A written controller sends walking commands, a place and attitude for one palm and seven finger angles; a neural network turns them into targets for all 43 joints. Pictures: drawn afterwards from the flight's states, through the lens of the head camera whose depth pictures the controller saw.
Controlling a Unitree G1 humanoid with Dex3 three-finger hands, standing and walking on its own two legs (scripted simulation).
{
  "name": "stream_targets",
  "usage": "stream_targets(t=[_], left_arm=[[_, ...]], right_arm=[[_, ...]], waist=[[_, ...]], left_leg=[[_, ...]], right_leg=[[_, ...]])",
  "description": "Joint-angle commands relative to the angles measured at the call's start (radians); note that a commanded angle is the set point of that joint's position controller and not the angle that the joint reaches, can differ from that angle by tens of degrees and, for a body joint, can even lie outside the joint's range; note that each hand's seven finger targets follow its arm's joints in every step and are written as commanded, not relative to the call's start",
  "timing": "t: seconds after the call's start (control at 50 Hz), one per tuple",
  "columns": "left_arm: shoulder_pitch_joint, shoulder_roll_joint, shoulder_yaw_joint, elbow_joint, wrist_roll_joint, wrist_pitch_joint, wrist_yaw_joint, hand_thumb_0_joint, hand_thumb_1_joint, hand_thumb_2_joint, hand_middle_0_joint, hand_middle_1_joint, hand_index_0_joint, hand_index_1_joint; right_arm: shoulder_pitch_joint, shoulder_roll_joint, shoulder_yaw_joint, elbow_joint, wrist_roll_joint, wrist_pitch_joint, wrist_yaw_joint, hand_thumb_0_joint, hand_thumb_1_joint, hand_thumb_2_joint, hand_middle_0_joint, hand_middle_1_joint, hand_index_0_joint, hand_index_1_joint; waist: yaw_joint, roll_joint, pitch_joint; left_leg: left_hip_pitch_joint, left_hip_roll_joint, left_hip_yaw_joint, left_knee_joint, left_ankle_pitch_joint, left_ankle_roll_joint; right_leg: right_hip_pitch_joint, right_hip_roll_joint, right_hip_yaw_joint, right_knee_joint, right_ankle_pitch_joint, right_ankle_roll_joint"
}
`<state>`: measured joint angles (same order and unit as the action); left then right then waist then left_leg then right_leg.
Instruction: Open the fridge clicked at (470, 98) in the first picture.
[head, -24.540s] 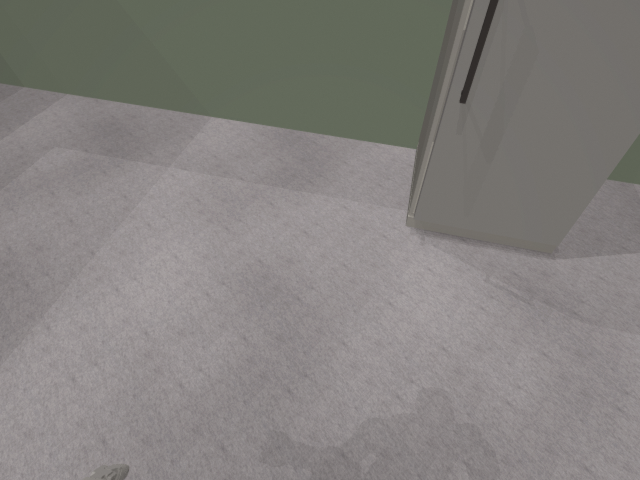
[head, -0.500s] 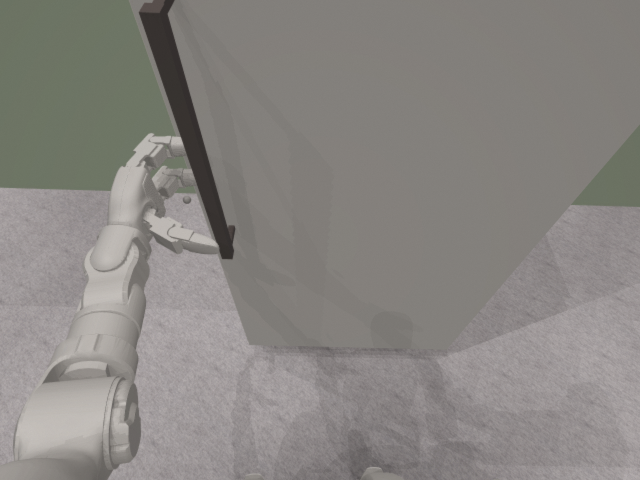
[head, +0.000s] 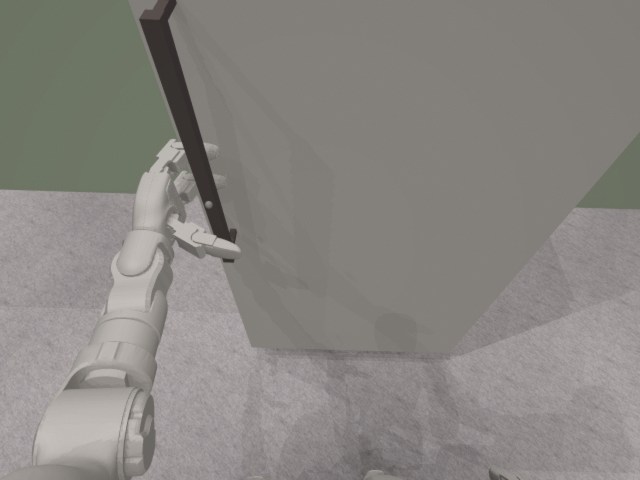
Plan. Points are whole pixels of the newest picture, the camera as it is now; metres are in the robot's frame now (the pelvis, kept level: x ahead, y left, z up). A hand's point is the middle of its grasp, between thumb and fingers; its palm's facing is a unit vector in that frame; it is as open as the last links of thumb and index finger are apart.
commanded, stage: slide the fingers in behind the handle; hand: left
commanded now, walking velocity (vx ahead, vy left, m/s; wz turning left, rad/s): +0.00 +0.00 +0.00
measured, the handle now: (206, 164) +0.48 +0.14 +0.11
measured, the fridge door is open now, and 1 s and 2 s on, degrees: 0 0 0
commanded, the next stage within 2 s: grip the handle and tug to test in 0.96 s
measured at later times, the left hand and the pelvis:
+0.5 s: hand (220, 212) +0.42 +0.12 +0.09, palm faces -0.05 -1.00 +0.00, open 14.0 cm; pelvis +0.00 -0.01 +0.00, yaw +0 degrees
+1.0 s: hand (221, 211) +0.42 +0.12 +0.09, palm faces -0.05 -1.00 -0.01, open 14.0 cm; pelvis -0.01 +0.00 +0.00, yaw +0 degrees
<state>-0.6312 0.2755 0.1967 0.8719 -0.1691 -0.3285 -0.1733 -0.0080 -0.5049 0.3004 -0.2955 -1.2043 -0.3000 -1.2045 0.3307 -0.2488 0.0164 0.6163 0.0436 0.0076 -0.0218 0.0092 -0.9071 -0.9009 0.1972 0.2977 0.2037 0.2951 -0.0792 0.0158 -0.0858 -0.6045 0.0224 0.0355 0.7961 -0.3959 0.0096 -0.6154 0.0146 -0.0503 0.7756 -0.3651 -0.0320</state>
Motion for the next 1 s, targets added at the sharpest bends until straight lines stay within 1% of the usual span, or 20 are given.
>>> stream_targets(t=[0.0, 0.08, 0.12, 0.16, 0.18, 0.3, 0.34, 0.44, 0.54, 0.56, 0.64, 0.68, 0.7, 0.74, 0.78, 0.8, 0.84, 0.88, 0.92, 0.98], left_arm=[[-0.373, 0.159, 0.037, -0.241, -0.009, -0.063, 0.017, 0.0, -0.5, 0.3, -0.3, -1.2, -0.3, -1.2], [-0.339, 0.178, 0.054, -0.273, 0.001, -0.06, 0.035, 0.0, -0.5, 0.3, -0.3, -1.2, -0.3, -1.2], [-0.326, 0.123, 0.013, -0.31, -0.001, -0.063, 0.039, 0.0, -0.5, 0.3, -0.3, -1.2, -0.3, -1.2], [-0.353, 0.137, 0.019, -0.321, -0.001, -0.064, 0.046, 0.0, -0.5, 0.3, -0.3, -1.2, -0.3, -1.2], [-0.329, 0.165, 0.048, -0.321, -0.002, -0.063, 0.05, 0.0, -0.5, 0.3, -0.3, -1.2, -0.3, -1.2], [-0.299, 0.164, 0.041, -0.315, 0.001, -0.055, 0.046, 0.0, -0.5, 0.3, -0.3, -1.2, -0.3, -1.2], [-0.34, 0.085, -0.024, -0.312, -0.005, -0.055, 0.04, 0.0, -0.5, 0.3, -0.3, -1.2, -0.3, -1.2], [-0.367, 0.098, -0.013, -0.276, -0.008, -0.057, 0.048, 0.0, -0.5, 0.3, -0.3, -1.2, -0.3, -1.2], [-0.399, 0.123, -0.006, -0.254, 0.018, -0.071, 0.059, 0.0, -0.5, 0.3, -0.3, -1.2, -0.3, -1.2], [-0.398, 0.101, -0.021, -0.245, 0.016, -0.073, 0.055, 0.0, -0.5, 0.3, -0.3, -1.2, -0.3, -1.2], [-0.393, 0.118, 0.0, -0.231, 0.002, -0.075, 0.049, 0.0, -0.5, 0.3, -0.3, -1.2, -0.3, -1.2], [-0.424, 0.118, -0.003, -0.234, -0.002, -0.074, 0.044, 0.0, -0.5, 0.3, -0.3, -1.2, -0.3, -1.2], [-0.413, 0.145, 0.023, -0.238, 0.001, -0.077, 0.047, 0.0, -0.5, 0.3, -0.3, -1.2, -0.3, -1.2], [-0.392, 0.125, 0.008, -0.249, 0.0, -0.08, 0.048, 0.0, -0.5, 0.3, -0.3, -1.2, -0.3, -1.2], [-0.363, 0.11, 0.005, -0.244, -0.001, -0.076, 0.047, 0.0, -0.5, 0.3, -0.3, -1.2, -0.3, -1.2], [-0.367, 0.136, 0.021, -0.23, 0.001, -0.073, 0.049, 0.0, -0.5, 0.3, -0.3, -1.2, -0.3, -1.2], [-0.384, 0.105, -0.008, -0.244, 0.003, -0.072, 0.05, 0.0, -0.5, 0.3, -0.3, -1.2, -0.3, -1.2], [-0.398, 0.129, 0.014, -0.249, 0.005, -0.073, 0.055, 0.0, -0.5, 0.3, -0.3, -1.2, -0.3, -1.2], [-0.407, 0.09, -0.024, -0.239, 0.011, -0.072, 0.054, 0.0, -0.5, 0.3, -0.3, -1.2, -0.3, -1.2], [-0.432, 0.123, 0.004, -0.236, 0.01, -0.075, 0.06, 0.0, -0.5, 0.3, -0.3, -1.2, -0.3, -1.2]], right_arm=[[0.054, -0.143, -0.054, -0.096, -0.003, -0.037, 0.0, 0.0, -0.9, -0.9, 0.2, 0.3, 0.2, 0.3], [0.054, -0.142, -0.056, -0.101, -0.005, -0.032, 0.003, 0.0, -0.9, -0.9, 0.2, 0.3, 0.2, 0.3], [0.044, -0.132, -0.055, -0.109, -0.004, -0.036, 0.006, 0.0, -0.9, -0.9, 0.2, 0.3, 0.2, 0.3], [0.048, -0.136, -0.056, -0.098, -0.004, -0.036, 0.004, 0.0, -0.9, -0.9, 0.2, 0.3, 0.2, 0.3], [0.05, -0.138, -0.059, -0.098, -0.006, -0.035, 0.003, 0.0, -0.9, -0.9, 0.2, 0.3, 0.2, 0.3], [0.031, -0.134, -0.051, -0.102, -0.002, -0.038, 0.0, 0.0, -0.9, -0.9, 0.2, 0.3, 0.2, 0.3], [0.027, -0.128, -0.051, -0.103, -0.001, -0.043, 0.0, 0.0, -0.9, -0.9, 0.2, 0.3, 0.2, 0.3], [0.028, -0.135, -0.052, -0.09, -0.003, -0.048, 0.0, 0.0, -0.9, -0.9, 0.2, 0.3, 0.2, 0.3], [0.029, -0.136, -0.051, -0.088, -0.007, -0.047, 0.002, 0.0, -0.9, -0.9, 0.2, 0.3, 0.2, 0.3], [0.027, -0.133, -0.05, -0.089, -0.005, -0.047, 0.004, 0.0, -0.9, -0.9, 0.2, 0.3, 0.2, 0.3], [0.03, -0.138, -0.05, -0.09, -0.006, -0.047, 0.002, 0.0, -0.9, -0.9, 0.2, 0.3, 0.2, 0.3], [0.025, -0.135, -0.047, -0.088, -0.003, -0.048, 0.003, 0.0, -0.9, -0.9, 0.2, 0.3, 0.2, 0.3], [0.03, -0.138, -0.051, -0.087, -0.004, -0.047, 0.001, 0.0, -0.9, -0.9, 0.2, 0.3, 0.2, 0.3], [0.034, -0.137, -0.05, -0.094, -0.006, -0.048, 0.003, 0.0, -0.9, -0.9, 0.2, 0.3, 0.2, 0.3], [0.03, -0.135, -0.051, -0.096, -0.005, -0.048, 0.006, 0.0, -0.9, -0.9, 0.2, 0.3, 0.2, 0.3], [0.033, -0.138, -0.05, -0.092, -0.004, -0.046, 0.005, 0.0, -0.9, -0.9, 0.2, 0.3, 0.2, 0.3], [0.033, -0.137, -0.051, -0.098, -0.004, -0.047, 0.006, 0.0, -0.9, -0.9, 0.2, 0.3, 0.2, 0.3], [0.038, -0.139, -0.053, -0.092, -0.006, -0.046, 0.004, 0.0, -0.9, -0.9, 0.2, 0.3, 0.2, 0.3], [0.036, -0.134, -0.051, -0.089, -0.003, -0.048, 0.005, 0.0, -0.9, -0.9, 0.2, 0.3, 0.2, 0.3], [0.044, -0.14, -0.052, -0.085, -0.007, -0.048, 0.002, 0.0, -0.9, -0.9, 0.2, 0.3, 0.2, 0.3]], waist=[[0.003, -0.006, -0.375], [0.014, -0.007, -0.369], [0.01, 0.005, -0.371], [-0.002, -0.02, -0.363], [0.011, -0.027, -0.373], [0.012, -0.017, -0.331], [-0.009, -0.017, -0.304], [-0.009, -0.043, -0.306], [-0.007, -0.007, -0.318], [-0.009, -0.023, -0.322], [-0.004, -0.039, -0.335], [-0.009, -0.01, -0.323], [0.001, -0.029, -0.344], [0.003, -0.026, -0.348], [0.005, -0.019, -0.343], [0.005, -0.025, -0.315], [0.0, -0.019, -0.308], [0.0, -0.027, -0.331], [-0.011, 0.003, -0.306], [-0.013, -0.028, -0.328]], left_leg=[[0.178, -0.025, -0.028, -0.077, 0.329, 0.014], [0.166, -0.027, -0.022, -0.082, 0.33, 0.016], [0.185, -0.027, -0.019, -0.083, 0.334, 0.016], [0.188, -0.025, -0.02, -0.083, 0.334, 0.019], [0.174, -0.027, -0.018, -0.084, 0.325, 0.018], [0.147, -0.032, -0.011, -0.097, 0.276, 0.019], [0.166, -0.031, -0.016, -0.095, 0.273, 0.021], [0.156, -0.033, -0.023, -0.096, 0.235, 0.02], [0.151, -0.036, -0.023, -0.091, 0.228, 0.022], [0.155, -0.036, -0.024, -0.092, 0.226, 0.021], [0.144, -0.036, -0.023, -0.091, 0.229, 0.021], [0.145, -0.037, -0.02, -0.092, 0.216, 0.019], [0.145, -0.035, -0.023, -0.093, 0.222, 0.019], [0.151, -0.035, -0.023, -0.091, 0.248, 0.02], [0.152, -0.035, -0.019, -0.09, 0.243, 0.018], [0.133, -0.034, -0.021, -0.096, 0.227, 0.017], [0.139, -0.035, -0.022, -0.097, 0.224, 0.02], [0.148, -0.033, -0.024, -0.097, 0.223, 0.018], [0.156, -0.032, -0.024, -0.097, 0.214, 0.017], [0.149, -0.032, -0.024, -0.097, 0.211, 0.019]], right_leg=[[0.212, 0.013, 0.031, -0.074, 0.399, 0.014], [0.237, 0.011, 0.035, -0.076, 0.414, 0.014], [0.234, 0.013, 0.034, -0.08, 0.419, 0.014], [0.233, 0.014, 0.036, -0.084, 0.425, 0.017], [0.256, 0.013, 0.04, -0.084, 0.427, 0.018], [0.268, 0.007, 0.047, -0.1, 0.399, 0.019], [0.232, 0.009, 0.04, -0.105, 0.385, 0.017], [0.224, 0.006, 0.04, -0.11, 0.338, 0.018], [0.219, 0.004, 0.046, -0.101, 0.329, 0.016], [0.215, 0.006, 0.045, -0.103, 0.329, 0.017], [0.238, 0.006, 0.046, -0.101, 0.336, 0.017], [0.221, 0.006, 0.049, -0.105, 0.327, 0.018], [0.234, 0.007, 0.048, -0.1, 0.329, 0.017], [0.243, 0.008, 0.043, -0.095, 0.352, 0.015], [0.233, 0.01, 0.044, -0.098, 0.35, 0.017], [0.228, 0.009, 0.044, -0.101, 0.334, 0.016], [0.219, 0.011, 0.041, -0.102, 0.322, 0.015], [0.219, 0.011, 0.041, -0.1, 0.321, 0.016], [0.19, 0.012, 0.037, -0.104, 0.304, 0.014], [0.205, 0.011, 0.041, -0.104, 0.302, 0.019]])
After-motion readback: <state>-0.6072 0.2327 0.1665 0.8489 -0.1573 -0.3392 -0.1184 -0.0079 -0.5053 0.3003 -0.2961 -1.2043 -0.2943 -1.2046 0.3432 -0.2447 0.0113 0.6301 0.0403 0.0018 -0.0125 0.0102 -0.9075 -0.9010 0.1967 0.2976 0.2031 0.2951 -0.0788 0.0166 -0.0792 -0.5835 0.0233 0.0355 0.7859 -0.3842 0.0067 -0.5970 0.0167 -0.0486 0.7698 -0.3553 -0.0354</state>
